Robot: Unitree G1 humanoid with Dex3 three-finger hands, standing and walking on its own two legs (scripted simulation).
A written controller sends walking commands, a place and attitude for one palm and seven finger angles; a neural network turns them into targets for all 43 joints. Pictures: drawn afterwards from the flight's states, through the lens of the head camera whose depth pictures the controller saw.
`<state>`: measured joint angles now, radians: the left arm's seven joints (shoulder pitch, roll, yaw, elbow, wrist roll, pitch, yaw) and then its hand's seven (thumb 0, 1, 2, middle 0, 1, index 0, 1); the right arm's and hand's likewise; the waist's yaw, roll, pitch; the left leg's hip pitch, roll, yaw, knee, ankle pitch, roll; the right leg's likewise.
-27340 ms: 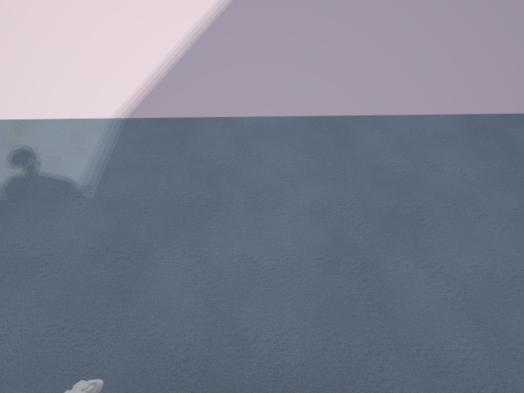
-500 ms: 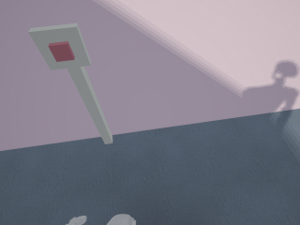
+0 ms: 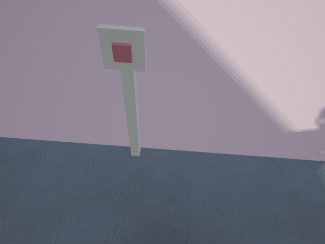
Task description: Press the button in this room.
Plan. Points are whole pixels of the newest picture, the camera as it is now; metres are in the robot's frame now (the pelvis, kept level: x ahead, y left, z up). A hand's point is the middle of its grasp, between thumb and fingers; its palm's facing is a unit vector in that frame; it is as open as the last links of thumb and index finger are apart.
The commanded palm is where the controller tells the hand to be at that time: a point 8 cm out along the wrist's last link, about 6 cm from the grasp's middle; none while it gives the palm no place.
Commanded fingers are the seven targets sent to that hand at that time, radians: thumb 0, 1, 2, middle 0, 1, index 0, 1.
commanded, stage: take the last steps up to it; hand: left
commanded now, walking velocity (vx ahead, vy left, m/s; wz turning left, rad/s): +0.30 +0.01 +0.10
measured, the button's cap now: (122, 52) +0.76 +0.22 +0.06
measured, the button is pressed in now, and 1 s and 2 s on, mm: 0 0 0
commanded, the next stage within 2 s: come to a stop and stand still in 0.72 s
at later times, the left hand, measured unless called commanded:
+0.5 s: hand out of the picture +0.01 +0.11 -0.16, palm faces +0.17 -0.97 -0.18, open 7.3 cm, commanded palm none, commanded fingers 0.00 0.90 0.90 -0.20 -0.30 -0.20 -0.30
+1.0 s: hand (98, 178) +0.34 +0.24 -0.17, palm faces +0.14 -0.97 -0.20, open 7.3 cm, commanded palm none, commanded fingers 0.00 0.90 0.90 -0.20 -0.30 -0.20 -0.30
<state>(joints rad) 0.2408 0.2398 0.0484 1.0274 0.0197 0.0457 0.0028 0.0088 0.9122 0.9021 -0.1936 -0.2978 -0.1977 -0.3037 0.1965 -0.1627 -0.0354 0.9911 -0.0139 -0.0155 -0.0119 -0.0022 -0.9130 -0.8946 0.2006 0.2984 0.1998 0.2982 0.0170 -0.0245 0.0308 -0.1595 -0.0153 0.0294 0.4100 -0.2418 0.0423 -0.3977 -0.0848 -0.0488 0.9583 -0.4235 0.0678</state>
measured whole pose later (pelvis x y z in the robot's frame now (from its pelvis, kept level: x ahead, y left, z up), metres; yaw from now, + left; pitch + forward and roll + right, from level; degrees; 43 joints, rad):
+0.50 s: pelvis +0.11 -0.03 +0.00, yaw +5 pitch +0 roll +1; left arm 0.46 0.09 0.02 1.14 0.02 -0.07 0.02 0.01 0.92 0.90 -0.20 -0.30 -0.20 -0.30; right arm 0.27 -0.18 -0.07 1.09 -0.02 0.02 0.03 0.00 -0.91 -0.90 0.19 0.30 0.19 0.30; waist 0.02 0.03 0.04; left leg -0.58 0.10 0.05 0.93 -0.16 -0.03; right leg 0.01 -0.03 -0.17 0.30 -0.31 -0.01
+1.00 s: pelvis +0.27 +0.04 +0.00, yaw +5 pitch -1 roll +0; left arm 0.16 0.20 0.05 1.01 0.02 0.01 0.03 0.00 0.92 0.90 -0.19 -0.30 -0.20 -0.30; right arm 0.24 -0.14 -0.03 1.08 -0.01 -0.05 -0.03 -0.01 -0.93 -0.89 0.20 0.30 0.20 0.30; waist 0.00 -0.04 0.03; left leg -0.14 -0.01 0.17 0.41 -0.26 0.06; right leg -0.49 -0.09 -0.05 0.90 -0.26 0.04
